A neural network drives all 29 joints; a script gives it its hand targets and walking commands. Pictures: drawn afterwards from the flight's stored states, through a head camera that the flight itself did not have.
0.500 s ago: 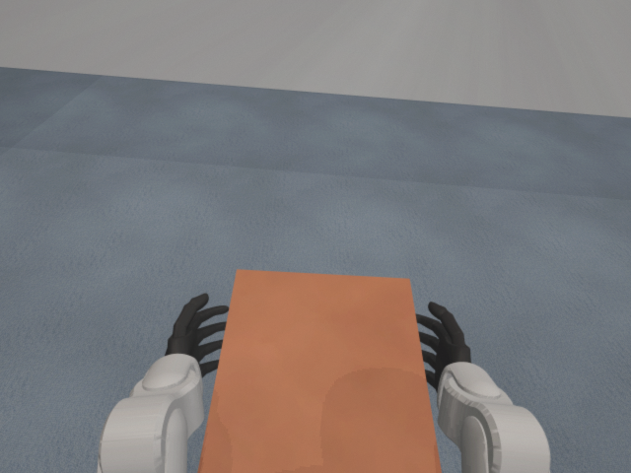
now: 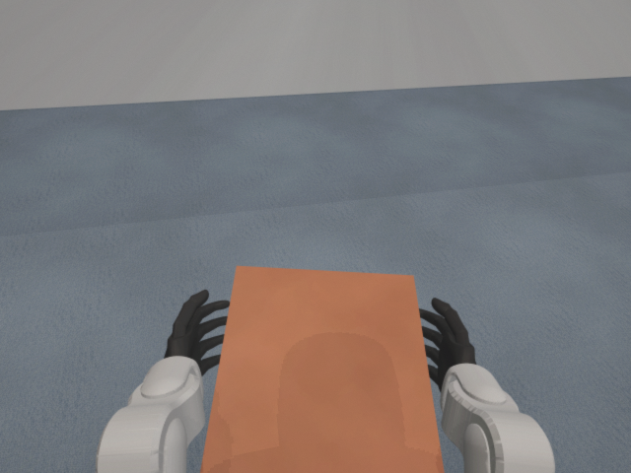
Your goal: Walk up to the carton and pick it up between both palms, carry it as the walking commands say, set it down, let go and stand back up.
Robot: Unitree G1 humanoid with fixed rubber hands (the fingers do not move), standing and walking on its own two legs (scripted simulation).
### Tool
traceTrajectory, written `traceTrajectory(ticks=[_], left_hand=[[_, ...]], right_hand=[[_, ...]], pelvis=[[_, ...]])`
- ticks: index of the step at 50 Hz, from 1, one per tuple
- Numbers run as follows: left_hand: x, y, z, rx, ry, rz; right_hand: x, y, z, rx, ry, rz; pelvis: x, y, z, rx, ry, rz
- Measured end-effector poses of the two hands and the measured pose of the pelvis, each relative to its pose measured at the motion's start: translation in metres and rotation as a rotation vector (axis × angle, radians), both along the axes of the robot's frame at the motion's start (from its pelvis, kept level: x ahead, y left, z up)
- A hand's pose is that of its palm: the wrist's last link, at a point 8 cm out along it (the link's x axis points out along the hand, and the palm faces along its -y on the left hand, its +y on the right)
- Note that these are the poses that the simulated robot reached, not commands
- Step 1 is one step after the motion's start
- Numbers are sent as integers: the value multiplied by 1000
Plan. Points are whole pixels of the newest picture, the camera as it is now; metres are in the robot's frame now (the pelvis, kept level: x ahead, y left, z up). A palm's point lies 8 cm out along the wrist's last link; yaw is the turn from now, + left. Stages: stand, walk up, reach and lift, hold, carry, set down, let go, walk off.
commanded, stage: carry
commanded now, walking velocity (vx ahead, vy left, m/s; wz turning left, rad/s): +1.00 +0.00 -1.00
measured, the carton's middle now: (316, 397) +0.23 +0.00 +0.00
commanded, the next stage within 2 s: none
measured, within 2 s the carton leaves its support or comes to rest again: neither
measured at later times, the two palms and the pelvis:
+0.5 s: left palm (361, 151) +0.70 -0.09 +0.04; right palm (512, 196) +0.57 -0.35 +0.04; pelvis +0.41 -0.11 -0.03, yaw -30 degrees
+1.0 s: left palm (529, 74) +0.98 -0.52 +0.09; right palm out of the picture +0.70 -0.62 +0.10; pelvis +0.76 -0.35 +0.00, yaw -66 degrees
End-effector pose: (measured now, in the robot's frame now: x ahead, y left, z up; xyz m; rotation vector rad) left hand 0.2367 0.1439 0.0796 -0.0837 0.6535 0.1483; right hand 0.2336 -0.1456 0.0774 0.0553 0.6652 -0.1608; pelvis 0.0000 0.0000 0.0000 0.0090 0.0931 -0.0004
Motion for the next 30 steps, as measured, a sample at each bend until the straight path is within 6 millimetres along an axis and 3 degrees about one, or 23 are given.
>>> traceTrajectory(ticks=[5,12,17,23,26,30], left_hand=[[116,-25,10,-7,-31,-178],[247,-103,18,-10,-11,-438],[330,-154,-2,-28,-11,-499],[431,-216,-33,-9,-9,-459],[476,-244,-40,15,70,-466],[531,-294,-31,27,112,-532]], right_hand=[[63,-20,8,-17,-27,-175],[123,-74,20,-10,-6,-441],[192,-118,8,-21,-7,-507],[304,-186,-26,-14,-6,-463],[346,-212,-35,11,73,-463],[382,-251,-27,18,114,-533]], pelvis=[[89,18,-1,17,11,-210],[202,8,9,-38,16,-367],[284,-29,-7,-79,2,-408],[387,-99,-40,-96,-37,-479],[425,-121,-27,-88,-18,-529],[482,-150,-6,-55,-7,-600]])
